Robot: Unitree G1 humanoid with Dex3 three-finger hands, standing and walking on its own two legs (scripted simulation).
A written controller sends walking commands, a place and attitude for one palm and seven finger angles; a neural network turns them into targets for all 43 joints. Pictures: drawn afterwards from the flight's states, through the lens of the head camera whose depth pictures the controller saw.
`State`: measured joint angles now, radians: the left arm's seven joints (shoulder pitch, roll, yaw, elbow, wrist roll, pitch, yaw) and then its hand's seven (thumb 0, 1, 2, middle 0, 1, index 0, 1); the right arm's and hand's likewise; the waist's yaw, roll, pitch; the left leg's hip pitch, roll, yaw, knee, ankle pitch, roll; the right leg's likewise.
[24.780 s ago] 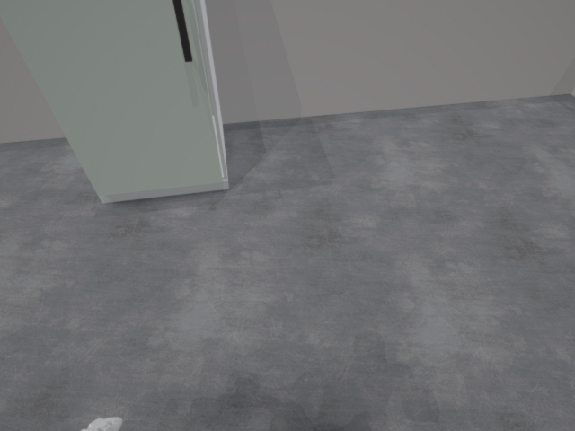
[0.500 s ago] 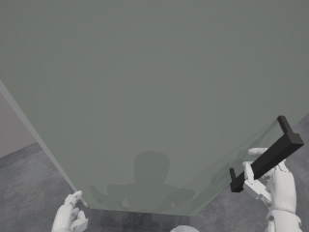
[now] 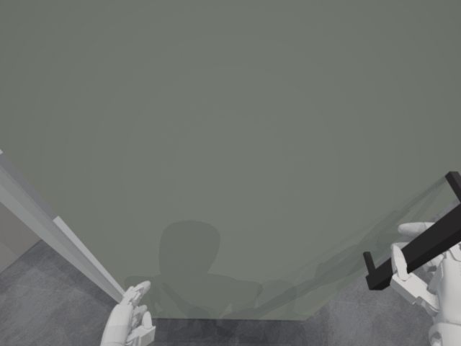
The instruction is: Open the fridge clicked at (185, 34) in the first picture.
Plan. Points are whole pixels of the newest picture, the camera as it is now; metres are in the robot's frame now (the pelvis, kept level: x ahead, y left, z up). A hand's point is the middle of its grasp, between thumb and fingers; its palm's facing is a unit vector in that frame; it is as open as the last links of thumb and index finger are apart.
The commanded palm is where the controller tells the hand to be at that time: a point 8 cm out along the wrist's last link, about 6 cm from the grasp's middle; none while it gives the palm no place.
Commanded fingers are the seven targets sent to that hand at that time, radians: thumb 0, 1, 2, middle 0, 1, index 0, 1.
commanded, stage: walk backward, drawing the door open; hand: right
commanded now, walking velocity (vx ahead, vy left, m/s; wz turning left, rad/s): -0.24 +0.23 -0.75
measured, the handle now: (407, 241) +0.27 -0.25 +0.09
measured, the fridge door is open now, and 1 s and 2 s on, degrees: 57 80 74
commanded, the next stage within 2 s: stop walking and hold the door back in 0.52 s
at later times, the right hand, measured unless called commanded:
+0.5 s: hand out of the picture +0.08 -0.19 +0.09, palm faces +0.51 +0.82 -0.25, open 6.0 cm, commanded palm +0.03 -0.22 +0.08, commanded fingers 0.00 -0.90 -0.90 0.45 1.40 0.45 1.40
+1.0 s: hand out of the picture +0.04 -0.16 +0.08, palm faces +0.72 +0.64 -0.27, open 5.8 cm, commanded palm +0.01 -0.20 +0.08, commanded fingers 0.00 -0.90 -0.90 0.45 1.40 0.45 1.40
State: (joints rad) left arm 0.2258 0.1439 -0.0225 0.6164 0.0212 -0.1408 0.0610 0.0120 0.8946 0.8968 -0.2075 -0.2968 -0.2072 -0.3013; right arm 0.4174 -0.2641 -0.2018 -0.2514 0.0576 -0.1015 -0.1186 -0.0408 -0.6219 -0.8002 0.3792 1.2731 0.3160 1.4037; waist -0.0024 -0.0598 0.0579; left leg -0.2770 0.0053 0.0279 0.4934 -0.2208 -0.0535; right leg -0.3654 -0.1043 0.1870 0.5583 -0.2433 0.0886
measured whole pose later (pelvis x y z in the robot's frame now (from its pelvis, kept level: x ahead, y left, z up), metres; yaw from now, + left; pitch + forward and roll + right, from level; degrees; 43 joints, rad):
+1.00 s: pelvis -0.14 +0.19 +0.01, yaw -32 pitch -1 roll -2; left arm 0.19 0.34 0.04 0.71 -0.01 -0.05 0.11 0.01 0.90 0.90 -0.20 -0.30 -0.20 -0.30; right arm -0.23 -0.25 -0.13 0.54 0.04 -0.18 -0.12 -0.06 -0.61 -0.80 0.41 1.37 0.42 1.40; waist -0.02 -0.04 0.02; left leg -0.28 0.10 0.09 0.47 -0.18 0.00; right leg -0.42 0.00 0.00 0.91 -0.35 0.02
